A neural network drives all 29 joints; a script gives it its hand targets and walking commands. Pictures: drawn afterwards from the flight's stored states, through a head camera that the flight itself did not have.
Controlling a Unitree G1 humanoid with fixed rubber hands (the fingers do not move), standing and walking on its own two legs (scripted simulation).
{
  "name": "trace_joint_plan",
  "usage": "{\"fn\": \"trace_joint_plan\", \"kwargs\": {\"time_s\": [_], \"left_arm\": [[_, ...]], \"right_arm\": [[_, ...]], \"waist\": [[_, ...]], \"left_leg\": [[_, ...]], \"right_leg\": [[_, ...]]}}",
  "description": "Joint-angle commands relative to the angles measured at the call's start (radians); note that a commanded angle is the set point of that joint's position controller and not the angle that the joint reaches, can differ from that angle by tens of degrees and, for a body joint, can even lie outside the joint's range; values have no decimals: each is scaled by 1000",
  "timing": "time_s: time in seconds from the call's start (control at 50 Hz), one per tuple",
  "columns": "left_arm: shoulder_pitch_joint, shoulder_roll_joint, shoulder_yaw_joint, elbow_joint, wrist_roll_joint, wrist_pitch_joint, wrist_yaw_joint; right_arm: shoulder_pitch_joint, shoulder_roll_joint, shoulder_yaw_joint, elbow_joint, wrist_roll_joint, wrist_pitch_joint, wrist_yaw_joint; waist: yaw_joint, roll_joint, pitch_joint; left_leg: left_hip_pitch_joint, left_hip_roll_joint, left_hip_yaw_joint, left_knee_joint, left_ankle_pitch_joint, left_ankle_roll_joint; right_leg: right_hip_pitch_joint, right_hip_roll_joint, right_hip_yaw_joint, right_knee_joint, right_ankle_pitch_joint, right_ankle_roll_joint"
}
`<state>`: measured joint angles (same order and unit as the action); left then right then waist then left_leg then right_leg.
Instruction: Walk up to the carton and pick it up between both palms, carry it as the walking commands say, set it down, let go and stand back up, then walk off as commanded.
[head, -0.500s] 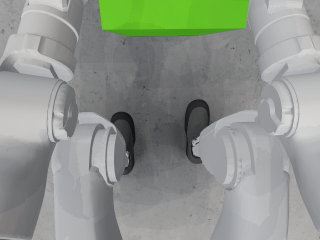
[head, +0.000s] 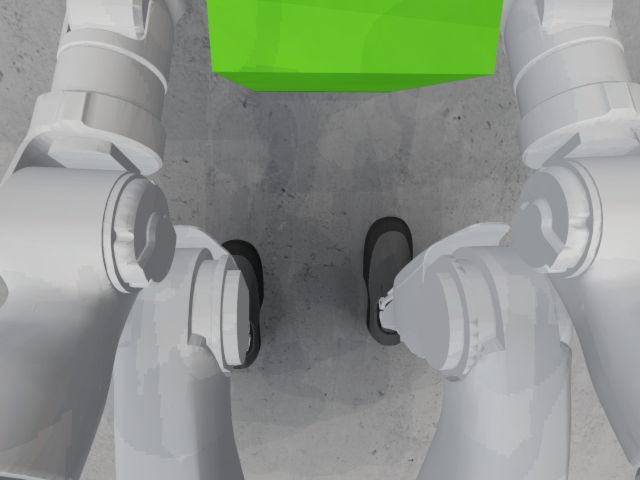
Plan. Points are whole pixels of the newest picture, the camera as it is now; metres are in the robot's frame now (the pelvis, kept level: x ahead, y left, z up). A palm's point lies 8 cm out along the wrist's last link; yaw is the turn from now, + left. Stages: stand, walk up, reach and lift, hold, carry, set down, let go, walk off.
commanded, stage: reach and lift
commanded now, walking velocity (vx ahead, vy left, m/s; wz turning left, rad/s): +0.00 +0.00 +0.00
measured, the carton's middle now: out of the picture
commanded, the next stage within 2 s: none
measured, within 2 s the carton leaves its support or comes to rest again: leaves its support in 0.44 s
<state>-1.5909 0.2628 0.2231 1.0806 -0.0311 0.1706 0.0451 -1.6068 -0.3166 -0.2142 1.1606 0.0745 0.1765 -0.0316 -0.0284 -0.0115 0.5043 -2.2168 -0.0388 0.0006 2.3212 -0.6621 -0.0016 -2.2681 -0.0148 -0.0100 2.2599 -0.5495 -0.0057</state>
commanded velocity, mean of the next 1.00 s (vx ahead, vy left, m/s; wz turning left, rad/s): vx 0.00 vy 0.00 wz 0.00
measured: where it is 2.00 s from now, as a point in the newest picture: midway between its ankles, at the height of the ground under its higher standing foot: (315, 311)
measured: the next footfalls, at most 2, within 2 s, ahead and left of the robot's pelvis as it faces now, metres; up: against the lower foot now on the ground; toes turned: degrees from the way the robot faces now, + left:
none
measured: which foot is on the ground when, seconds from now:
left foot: down 0.00-1.00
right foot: down 0.00-1.00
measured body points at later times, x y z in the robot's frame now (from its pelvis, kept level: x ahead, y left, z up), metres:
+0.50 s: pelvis +0.00 +0.00 +0.01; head +0.38 +0.00 +0.25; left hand +0.58 +0.12 -0.16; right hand +0.57 -0.16 -0.16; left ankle +0.10 +0.11 -0.31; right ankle +0.12 -0.12 -0.31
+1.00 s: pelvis +0.00 +0.00 +0.05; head +0.36 -0.02 +0.31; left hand +0.58 +0.11 -0.08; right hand +0.57 -0.16 -0.10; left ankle +0.10 +0.11 -0.31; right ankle +0.12 -0.12 -0.31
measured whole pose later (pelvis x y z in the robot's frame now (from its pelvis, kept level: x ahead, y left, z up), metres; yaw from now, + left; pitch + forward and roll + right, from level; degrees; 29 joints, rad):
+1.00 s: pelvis +0.00 +0.00 +0.05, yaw +2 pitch +40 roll +0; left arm -1.45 0.12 0.41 0.85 0.14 0.30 0.14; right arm -1.43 -0.16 -0.35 0.87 -0.09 0.33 -0.13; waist -0.03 0.04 0.24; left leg -2.22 -0.06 -0.01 2.14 -0.62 -0.02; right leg -2.26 0.02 0.02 2.10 -0.54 0.02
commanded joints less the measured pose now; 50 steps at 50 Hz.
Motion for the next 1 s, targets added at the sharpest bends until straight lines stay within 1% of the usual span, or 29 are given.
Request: {"fn": "trace_joint_plan", "kwargs": {"time_s": [0.0,0.06,0.18,0.28,0.38,0.44,0.54,0.66,0.76,0.9,0.98], "left_arm": [[-408,-998,-270,-106,-58,18,-261],[-391,-1021,-271,-114,-61,22,-263],[-382,-1038,-280,-128,-60,25,-259],[-409,-1054,-296,-159,-73,23,-252],[-477,-1085,-340,-239,-111,24,-234],[-505,-1102,-348,-260,-114,34,-223],[-526,-1111,-326,-251,-80,63,-217],[-492,-1136,-268,-193,-33,96,-224],[-450,-1164,-233,-172,-1,122,-228],[-430,-1163,-212,-192,37,139,-234],[-421,-1166,-222,-214,43,141,-235]], "right_arm": [[-404,990,210,-187,81,-12,257],[-386,1008,221,-192,90,-10,261],[-387,1017,245,-205,106,-13,259],[-426,1032,261,-230,114,-14,251],[-505,1059,300,-317,145,-14,234],[-553,1063,307,-366,153,-11,221],[-590,1057,285,-385,116,12,205],[-612,1077,274,-412,57,43,192],[-623,1103,283,-449,33,66,189],[-568,1135,254,-435,-12,97,191],[-534,1149,248,-436,-31,106,193]], "waist": [[-26,108,-1022],[-31,93,-1030],[-22,87,-1055],[-17,78,-1122],[-25,70,-1349],[-35,76,-1439],[-50,80,-1476],[-45,44,-1489],[-34,12,-1516],[-28,10,-1512],[-29,16,-1534]], "left_leg": [[429,-93,20,-211,320,2],[420,-95,16,-209,350,4],[411,-96,14,-213,380,9],[420,-98,21,-214,397,11],[524,-102,30,-213,463,8],[572,-105,34,-217,477,5],[562,-109,44,-244,408,2],[490,-118,59,-283,343,7],[476,-125,62,-317,337,11],[459,-130,66,-355,337,10],[471,-133,66,-371,355,6]], "right_leg": [[539,121,-42,-104,317,-17],[539,119,-43,-99,350,-16],[544,116,-35,-101,386,-13],[579,119,-35,-104,412,-13],[675,124,-45,-107,480,-9],[694,127,-55,-121,487,-6],[698,131,-67,-157,419,-2],[740,133,-67,-201,376,6],[769,138,-69,-235,374,12],[776,145,-63,-274,384,14],[785,149,-61,-289,404,14]]}}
